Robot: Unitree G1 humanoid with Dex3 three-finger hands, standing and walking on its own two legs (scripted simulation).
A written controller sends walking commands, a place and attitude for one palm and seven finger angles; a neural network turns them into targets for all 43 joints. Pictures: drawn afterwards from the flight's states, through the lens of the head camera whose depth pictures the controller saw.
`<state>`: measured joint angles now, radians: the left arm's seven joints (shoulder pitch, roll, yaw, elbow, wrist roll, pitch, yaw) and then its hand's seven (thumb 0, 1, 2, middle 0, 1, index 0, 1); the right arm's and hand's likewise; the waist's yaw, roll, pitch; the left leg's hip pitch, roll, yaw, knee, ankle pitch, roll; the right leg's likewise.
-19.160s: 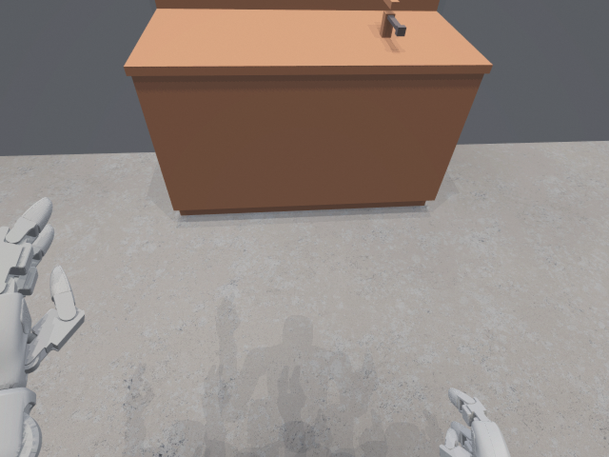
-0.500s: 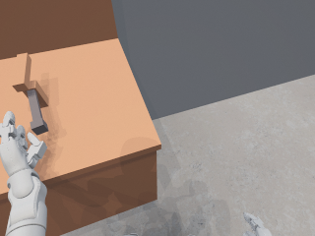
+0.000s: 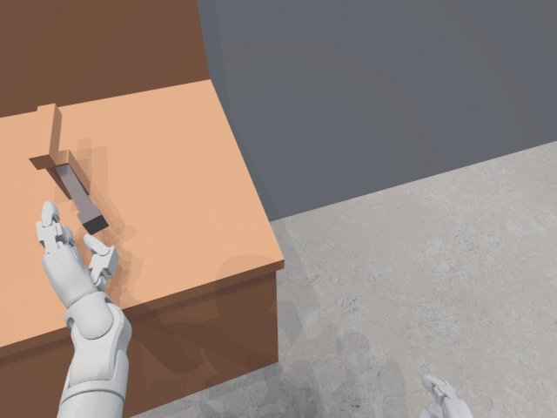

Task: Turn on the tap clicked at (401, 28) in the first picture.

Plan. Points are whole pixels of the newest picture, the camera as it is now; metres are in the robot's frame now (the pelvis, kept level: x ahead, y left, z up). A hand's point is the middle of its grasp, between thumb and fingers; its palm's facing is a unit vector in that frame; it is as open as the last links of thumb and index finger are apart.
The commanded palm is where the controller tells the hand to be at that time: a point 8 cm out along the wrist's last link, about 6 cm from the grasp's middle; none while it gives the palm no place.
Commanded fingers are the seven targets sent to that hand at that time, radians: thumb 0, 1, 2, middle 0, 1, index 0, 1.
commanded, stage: push the lever round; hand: left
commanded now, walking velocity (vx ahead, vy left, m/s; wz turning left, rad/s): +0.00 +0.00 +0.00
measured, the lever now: (93, 220) +0.37 +0.30 +0.08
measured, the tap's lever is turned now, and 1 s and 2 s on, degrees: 20 37 68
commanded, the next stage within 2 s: lift the hand up off the lever in 1.72 s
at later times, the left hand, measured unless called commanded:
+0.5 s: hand (133, 238) +0.35 +0.24 +0.06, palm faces +0.76 -0.65 -0.08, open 7.8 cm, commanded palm +0.30 +0.26 +0.07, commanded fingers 0.00 0.90 0.90 -0.15 -0.15 -0.15 -0.15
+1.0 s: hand (159, 216) +0.39 +0.21 +0.06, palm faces +0.81 -0.59 -0.08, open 8.0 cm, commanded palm +0.34 +0.23 +0.07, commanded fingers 0.00 0.90 0.90 -0.15 -0.15 -0.15 -0.15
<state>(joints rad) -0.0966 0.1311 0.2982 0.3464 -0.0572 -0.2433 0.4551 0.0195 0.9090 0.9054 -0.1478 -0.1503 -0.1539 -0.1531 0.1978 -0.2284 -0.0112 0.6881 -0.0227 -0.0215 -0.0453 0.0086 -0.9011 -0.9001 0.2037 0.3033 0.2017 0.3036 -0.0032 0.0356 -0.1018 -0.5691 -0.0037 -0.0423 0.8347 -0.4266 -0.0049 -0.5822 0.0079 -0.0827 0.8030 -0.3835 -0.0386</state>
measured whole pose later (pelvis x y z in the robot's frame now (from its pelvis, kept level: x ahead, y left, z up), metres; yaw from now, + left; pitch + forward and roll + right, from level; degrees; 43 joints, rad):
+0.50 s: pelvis -0.01 +0.00 +0.00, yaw +0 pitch +9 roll -1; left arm -0.27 0.07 0.25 0.48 0.03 -0.20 0.69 0.02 0.90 0.90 -0.15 -0.15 -0.15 -0.15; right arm 0.16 -0.21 -0.01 0.72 -0.05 0.03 -0.04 0.01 -0.90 -0.90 0.20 0.30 0.20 0.30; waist -0.02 0.03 -0.11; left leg -0.59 -0.01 -0.05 0.84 -0.41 0.00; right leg -0.59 0.01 -0.09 0.80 -0.37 -0.04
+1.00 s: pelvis -0.01 +0.00 +0.00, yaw +1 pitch +11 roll -1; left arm -0.50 0.01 0.29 0.71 0.10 -0.20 0.86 0.02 0.88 0.90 -0.15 -0.15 -0.12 -0.15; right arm 0.18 -0.19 -0.02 0.76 -0.08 0.05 0.00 0.01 -0.90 -0.90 0.20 0.30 0.20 0.30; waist -0.04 0.03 -0.13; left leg -0.64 -0.01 -0.05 0.86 -0.41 -0.01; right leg -0.64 0.00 -0.10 0.82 -0.37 -0.04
